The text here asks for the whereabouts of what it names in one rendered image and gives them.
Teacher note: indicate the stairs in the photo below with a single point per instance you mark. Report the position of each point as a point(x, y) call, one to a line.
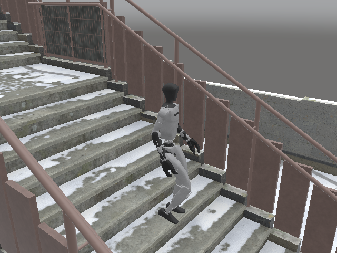
point(13, 51)
point(143, 226)

